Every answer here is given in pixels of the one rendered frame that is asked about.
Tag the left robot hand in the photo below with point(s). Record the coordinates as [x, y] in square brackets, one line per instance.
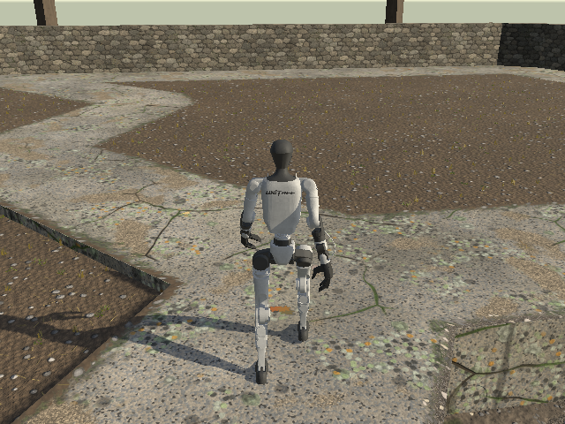
[245, 242]

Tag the robot right upper arm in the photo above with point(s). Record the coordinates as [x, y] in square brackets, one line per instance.
[312, 202]

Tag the robot left forearm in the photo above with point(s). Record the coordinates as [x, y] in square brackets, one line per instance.
[245, 228]

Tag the right robot hand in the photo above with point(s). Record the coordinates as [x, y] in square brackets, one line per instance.
[328, 274]

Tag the robot head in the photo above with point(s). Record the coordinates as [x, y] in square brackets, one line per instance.
[281, 151]

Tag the left robot thigh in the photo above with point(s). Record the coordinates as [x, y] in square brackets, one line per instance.
[261, 272]

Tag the robot right forearm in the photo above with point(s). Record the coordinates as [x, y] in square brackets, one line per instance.
[320, 243]

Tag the robot left upper arm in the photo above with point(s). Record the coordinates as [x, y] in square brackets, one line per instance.
[251, 196]

